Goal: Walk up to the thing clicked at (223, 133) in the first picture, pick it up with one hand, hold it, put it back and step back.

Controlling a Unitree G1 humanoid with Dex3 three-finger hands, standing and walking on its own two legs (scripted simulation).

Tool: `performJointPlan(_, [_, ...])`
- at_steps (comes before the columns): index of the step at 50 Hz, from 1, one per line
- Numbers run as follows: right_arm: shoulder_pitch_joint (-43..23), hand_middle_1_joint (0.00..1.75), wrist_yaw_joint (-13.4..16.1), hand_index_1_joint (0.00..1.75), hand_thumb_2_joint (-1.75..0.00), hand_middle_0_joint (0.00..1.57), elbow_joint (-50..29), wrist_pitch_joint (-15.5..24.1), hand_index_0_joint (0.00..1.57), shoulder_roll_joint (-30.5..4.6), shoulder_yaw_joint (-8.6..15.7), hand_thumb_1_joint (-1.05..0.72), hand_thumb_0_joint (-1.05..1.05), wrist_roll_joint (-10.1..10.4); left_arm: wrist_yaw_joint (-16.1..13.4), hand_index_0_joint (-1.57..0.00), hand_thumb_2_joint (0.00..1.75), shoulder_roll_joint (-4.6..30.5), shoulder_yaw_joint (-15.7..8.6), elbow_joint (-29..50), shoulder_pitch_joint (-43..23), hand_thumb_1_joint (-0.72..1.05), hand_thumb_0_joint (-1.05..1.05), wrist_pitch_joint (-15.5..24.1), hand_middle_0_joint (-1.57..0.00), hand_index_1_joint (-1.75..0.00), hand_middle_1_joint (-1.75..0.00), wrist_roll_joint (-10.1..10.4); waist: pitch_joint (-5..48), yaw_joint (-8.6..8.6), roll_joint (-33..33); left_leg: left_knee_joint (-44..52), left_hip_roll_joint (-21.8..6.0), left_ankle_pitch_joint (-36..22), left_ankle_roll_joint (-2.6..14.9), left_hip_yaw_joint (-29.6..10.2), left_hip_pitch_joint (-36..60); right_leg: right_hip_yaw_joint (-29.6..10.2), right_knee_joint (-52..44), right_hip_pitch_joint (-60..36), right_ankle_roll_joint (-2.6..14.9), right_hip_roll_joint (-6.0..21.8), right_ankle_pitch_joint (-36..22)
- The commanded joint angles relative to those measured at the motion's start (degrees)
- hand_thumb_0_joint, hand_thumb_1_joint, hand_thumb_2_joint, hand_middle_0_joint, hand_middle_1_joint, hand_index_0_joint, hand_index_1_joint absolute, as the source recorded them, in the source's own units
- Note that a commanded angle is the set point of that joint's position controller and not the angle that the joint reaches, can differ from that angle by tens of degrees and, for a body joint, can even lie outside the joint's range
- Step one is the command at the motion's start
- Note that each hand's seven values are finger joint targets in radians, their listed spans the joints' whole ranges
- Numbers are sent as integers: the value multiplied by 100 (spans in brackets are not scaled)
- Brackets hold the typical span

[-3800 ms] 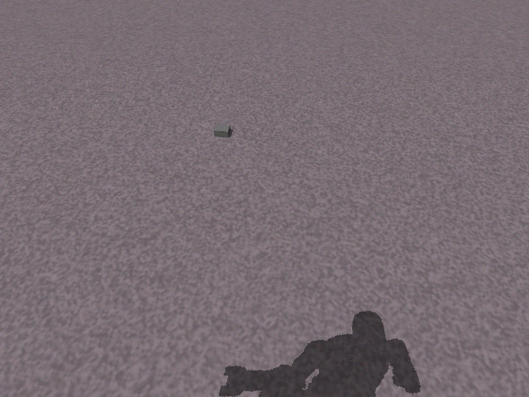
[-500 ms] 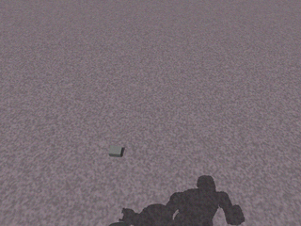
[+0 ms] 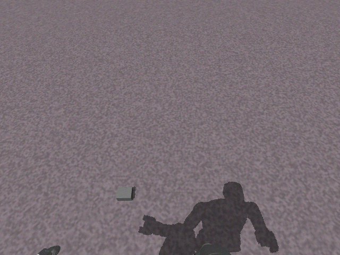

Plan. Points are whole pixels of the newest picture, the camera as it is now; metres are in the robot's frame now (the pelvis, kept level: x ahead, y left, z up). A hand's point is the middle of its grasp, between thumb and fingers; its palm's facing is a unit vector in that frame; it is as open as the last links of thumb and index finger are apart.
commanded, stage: walk up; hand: left
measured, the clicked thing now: (124, 193) +0.55 +0.28 -0.73
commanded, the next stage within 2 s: stand in 1.40 s
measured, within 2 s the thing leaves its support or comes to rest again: neither
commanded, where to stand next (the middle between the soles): +0.18 +0.03 m, yaw +0 degrees
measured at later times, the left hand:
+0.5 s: hand out of the picture +0.12 +0.29 -0.16, palm faces -0.01 -0.94 -0.33, open 7.4 cm
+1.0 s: hand out of the picture +0.15 +0.28 -0.13, palm faces +0.01 -0.94 -0.33, open 7.4 cm
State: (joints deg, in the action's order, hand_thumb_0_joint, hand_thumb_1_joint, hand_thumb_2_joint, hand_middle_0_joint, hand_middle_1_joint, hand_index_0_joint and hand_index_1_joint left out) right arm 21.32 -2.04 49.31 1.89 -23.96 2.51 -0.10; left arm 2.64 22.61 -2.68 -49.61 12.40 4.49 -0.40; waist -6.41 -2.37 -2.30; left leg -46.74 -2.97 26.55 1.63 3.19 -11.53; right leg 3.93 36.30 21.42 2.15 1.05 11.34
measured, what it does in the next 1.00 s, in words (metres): steps on the spot: left foot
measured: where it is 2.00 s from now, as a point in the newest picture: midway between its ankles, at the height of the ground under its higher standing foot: outside the picture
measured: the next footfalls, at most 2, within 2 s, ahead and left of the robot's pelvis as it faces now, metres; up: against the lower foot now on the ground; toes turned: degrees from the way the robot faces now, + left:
left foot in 0.30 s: +0.16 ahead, +0.16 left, +0.00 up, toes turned +0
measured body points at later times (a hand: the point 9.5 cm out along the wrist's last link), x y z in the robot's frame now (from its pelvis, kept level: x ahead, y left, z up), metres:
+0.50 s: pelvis +0.06 +0.03 +0.00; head +0.08 +0.04 +0.45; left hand +0.12 +0.33 -0.13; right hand +0.16 -0.28 -0.11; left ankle +0.13 +0.16 -0.72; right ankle +0.09 -0.10 -0.72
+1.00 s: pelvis +0.07 +0.03 +0.03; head +0.09 +0.03 +0.48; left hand +0.15 +0.33 -0.11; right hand +0.18 -0.27 -0.10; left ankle +0.13 +0.16 -0.72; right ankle +0.09 -0.10 -0.72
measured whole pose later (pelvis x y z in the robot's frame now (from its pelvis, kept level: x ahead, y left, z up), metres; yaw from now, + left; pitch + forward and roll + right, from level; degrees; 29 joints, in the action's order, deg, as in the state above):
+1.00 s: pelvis +0.07 +0.03 +0.03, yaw +1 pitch -2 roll -1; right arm 1.7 -0.8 66.4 0.5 -20.4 -0.2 0.3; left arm 0.8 20.1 -0.4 -65.8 4.4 0.4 0.3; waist -4.1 0.7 -0.7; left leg -21.0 -2.0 6.5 -1.1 0.2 -12.1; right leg 2.8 20.5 7.9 -1.2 1.7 10.1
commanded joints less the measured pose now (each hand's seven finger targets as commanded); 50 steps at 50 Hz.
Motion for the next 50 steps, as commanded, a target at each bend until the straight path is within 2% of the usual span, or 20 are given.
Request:
performJointPlan(1, [-65,30,163,30,-90,20,-400,94,20,-1254,319,-90,0,5,-207,-20,90,1819,-486,294,790,90,0,96,-20,-30,-30,114,313,520,617,-1929,-64,277,68,-726,-2399,-3156,-1960,-1658,1399,2124,405])
performJointPlan(3, [152,30,134,30,-90,20,-211,60,20,-1110,293,-90,0,10,-246,-20,90,1607,-394,356,474,90,0,87,-20,-30,-30,72,307,273,939,-1426,-190,-79,4,-617,-1960,-2078,-1795,-1102,1119,1644,-437])
performJointPlan(4, [284,30,120,30,-90,20,-113,35,20,-1047,297,-90,0,-3,-256,-20,90,1516,-347,352,410,90,0,91,-20,-30,-30,58,390,216,1007,-1226,-109,-302,-43,-536,-1643,-1606,-1680,-913,999,1372,-949])
performJointPlan(5, [269,30,104,30,-90,20,-41,9,20,-971,289,-90,0,-18,-261,-20,90,1462,-310,358,369,90,0,84,-20,-30,-30,26,455,207,1124,-1065,-52,-383,-76,-416,-1500,-1335,-1581,-790,972,1232,-1441])
performJointPlan(8, [-38,30,131,30,-90,20,61,-33,20,-786,226,-90,0,-13,-305,-20,90,1359,-255,366,119,90,0,23,-20,-30,-30,-51,614,223,1211,98,-57,-636,-179,-240,-830,-881,-1219,-372,924,1156,-2033])
performJointPlan(10, [-235,30,170,30,-90,20,131,-20,20,-750,219,-90,0,13,-320,-20,90,1390,-231,344,-66,90,0,-61,-20,-30,-30,-15,799,235,1256,549,28,-1091,-198,-112,-404,-882,-839,-251,921,1230,-2159])
performJointPlan(11, [-284,30,193,30,-90,20,178,-5,20,-767,232,-90,0,18,-322,-20,90,1390,-213,315,-148,90,0,-113,-20,-30,-30,20,864,196,1121,824,112,-1443,-172,-63,-139,-871,-615,-137,849,1184,-2079])
performJointPlan(13, [-433,30,240,30,-90,20,236,33,20,-897,258,-90,0,-29,-322,-20,90,1308,-155,287,-259,90,0,-218,-20,-30,-30,79,798,122,919,1373,131,-1974,-41,-122,204,-908,-318,238,570,1063,-1200])
performJointPlan(14, [-501,30,268,30,-90,20,230,64,20,-1095,284,-90,0,-66,-317,-20,90,1179,-107,271,-239,90,0,-263,-20,-30,-30,99,781,125,536,1734,-237,-2154,72,-643,237,-869,-129,395,371,898,-550])
performJointPlan(15, [-784,30,273,30,-90,20,139,97,20,-1390,302,-90,0,-118,-303,-20,90,966,-52,237,-69,90,0,-314,-20,-30,-30,149,773,324,-147,2143,-1002,-2075,345,-1748,3,-666,212,474,68,432,390])
performJointPlan(16, [-1173,30,262,30,-90,20,101,95,20,-1568,289,-90,0,1,-337,-20,90,1073,-79,-8,79,90,0,-381,-20,-30,-30,185,805,422,-567,2458,-1508,-1577,876,-2287,-731,-326,604,-289,-33,65,1318])
performJointPlan(17, [-1472,30,244,30,-90,20,113,71,20,-1503,268,-90,0,-21,-356,-20,90,1163,-114,-223,135,90,0,-414,-20,-30,-30,129,735,458,-581,2523,-1455,-1197,930,-2240,-1131,-406,655,-670,-35,122,1565])
performJointPlan(19, [-1669,30,238,30,-90,20,197,36,20,-1296,149,-90,0,-22,-301,-20,90,1113,-101,-401,121,90,0,-383,-20,-30,-30,102,767,514,-597,2324,-948,-953,527,-1545,-1028,-458,-60,-758,29,184,1044])
performJointPlan(20, [-1726,30,233,30,-90,20,259,13,20,-1229,119,-90,0,4,-291,-20,90,1158,-108,-497,92,90,0,-354,-20,-30,-30,78,726,506,-662,2227,-815,-872,352,-1419,-1107,-559,-375,-866,47,296,749])
performJointPlan(22, [-1718,30,212,30,-90,20,390,-19,20,-1068,59,-90,0,31,-269,-20,90,1290,-89,-528,-215,90,0,-309,-20,-30,-30,38,706,341,-343,2055,-494,-559,146,-1140,-851,-1039,-862,-556,166,590,784])
performJointPlan(23, [-1656,30,207,30,-90,20,486,-28,20,-1052,48,-90,0,23,-257,-20,90,1283,-76,-557,-410,90,0,-309,-20,-30,-30,48,638,267,-283,2159,-468,-423,106,-1126,-675,-1011,-883,-411,165,608,823])
performJointPlan(26, [-1901,30,183,30,-90,20,631,1,20,-1015,2,-90,0,21,-252,-20,90,1114,-4,-795,-393,90,0,-290,-20,-30,-30,80,705,345,-275,2382,-587,-654,141,-1235,-446,-809,-1042,-541,62,481,633])
performJointPlan(37, [-2146,30,179,30,-90,20,1170,20,20,-872,-74,-90,0,70,-241,-20,90,1013,29,-1229,-855,90,0,-236,-20,-30,-30,83,945,263,251,2604,-460,-2068,-22,-881,286,-847,-1860,-1016,-68,724,-261])
performJointPlan(42, [-2242,30,182,30,-90,20,1309,-5,20,-828,-88,-90,0,44,-241,-20,90,990,14,-1307,-934,90,0,-270,-20,-30,-30,58,872,278,360,2800,-453,-1891,-68,-868,277,-791,-2096,-1137,-104,735,-133])
performJointPlan(50, [-2243,30,191,30,-90,20,1384,5,20,-847,-67,-90,0,8,-240,-20,90,982,-13,-1311,-988,90,0,-304,-20,-30,-30,33,942,271,260,2969,-489,-1986,-87,-850,256,-692,-2102,-1396,-113,714,-299])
